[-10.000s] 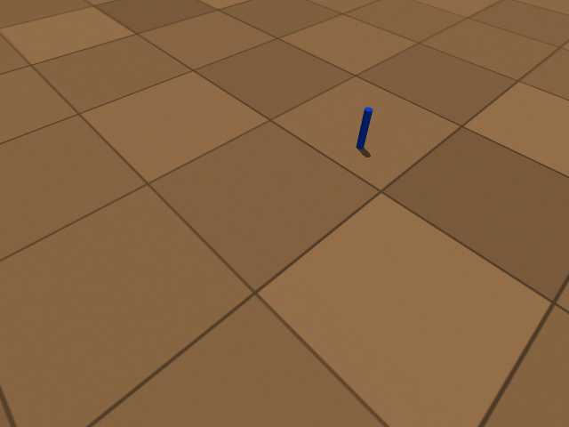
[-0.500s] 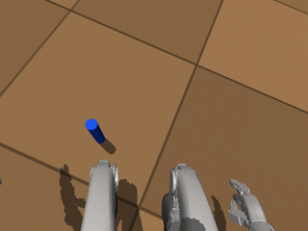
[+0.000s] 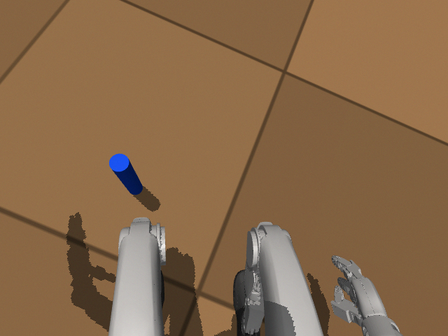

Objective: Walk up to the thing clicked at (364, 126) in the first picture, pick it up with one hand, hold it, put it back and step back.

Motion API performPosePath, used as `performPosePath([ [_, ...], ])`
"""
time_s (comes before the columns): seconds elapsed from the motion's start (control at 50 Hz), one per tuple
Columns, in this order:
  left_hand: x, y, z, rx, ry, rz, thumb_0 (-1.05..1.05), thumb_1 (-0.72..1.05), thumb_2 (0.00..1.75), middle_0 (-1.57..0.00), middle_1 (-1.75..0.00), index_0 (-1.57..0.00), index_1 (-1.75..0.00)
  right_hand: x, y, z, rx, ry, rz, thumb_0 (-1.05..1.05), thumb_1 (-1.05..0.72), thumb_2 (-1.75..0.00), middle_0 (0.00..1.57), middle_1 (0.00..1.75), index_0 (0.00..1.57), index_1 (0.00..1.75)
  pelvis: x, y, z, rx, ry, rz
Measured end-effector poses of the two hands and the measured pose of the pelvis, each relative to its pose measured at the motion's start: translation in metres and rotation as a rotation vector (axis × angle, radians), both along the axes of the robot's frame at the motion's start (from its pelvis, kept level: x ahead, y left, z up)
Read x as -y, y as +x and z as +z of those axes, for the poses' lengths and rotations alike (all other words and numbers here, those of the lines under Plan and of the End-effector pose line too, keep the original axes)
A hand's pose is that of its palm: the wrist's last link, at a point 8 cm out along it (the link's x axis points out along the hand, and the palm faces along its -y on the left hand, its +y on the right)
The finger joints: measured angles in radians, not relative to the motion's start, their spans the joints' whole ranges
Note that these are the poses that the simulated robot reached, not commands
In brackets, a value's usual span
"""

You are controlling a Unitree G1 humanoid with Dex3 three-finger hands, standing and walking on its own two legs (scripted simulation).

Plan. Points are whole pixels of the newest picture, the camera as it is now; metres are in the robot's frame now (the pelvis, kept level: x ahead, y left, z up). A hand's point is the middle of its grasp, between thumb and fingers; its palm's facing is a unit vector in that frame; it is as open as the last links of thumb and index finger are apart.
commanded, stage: go down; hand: left
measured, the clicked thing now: (128, 177) +0.45 +0.22 -0.33
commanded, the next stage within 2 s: approach in 0.90 s
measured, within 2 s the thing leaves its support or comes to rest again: neither
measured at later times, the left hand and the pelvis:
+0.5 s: hand out of the picture +0.36 +0.41 -0.03, palm faces +0.18 -0.98 -0.10, open 17.7 cm; pelvis -0.01 +0.00 -0.03, yaw -1 degrees
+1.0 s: hand out of the picture +0.38 +0.41 -0.04, palm faces +0.18 -0.98 -0.08, open 17.8 cm; pelvis -0.01 +0.00 -0.05, yaw -1 degrees
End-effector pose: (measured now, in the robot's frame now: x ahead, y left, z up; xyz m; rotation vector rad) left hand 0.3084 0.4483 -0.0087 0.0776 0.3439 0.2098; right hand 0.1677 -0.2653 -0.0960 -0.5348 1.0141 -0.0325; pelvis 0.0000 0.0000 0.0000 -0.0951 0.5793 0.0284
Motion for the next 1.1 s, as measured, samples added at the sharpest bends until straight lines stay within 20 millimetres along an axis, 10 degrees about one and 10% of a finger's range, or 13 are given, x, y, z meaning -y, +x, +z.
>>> performPosePath([
  [1.1,-0.013,0.04,-0.022,0.134,-0.008,-0.026,-0.02,-0.61,0.01,-0.07,-0.03,-0.06,-0.03,0.006,-0.04,-0.048,-0.103,-0.014,-0.018,0.01,-0.9,-0.89,0.21,0.3,0.21,0.3,-0.002,-0.009,-0.05,0.007,-0.011,-0.016],
])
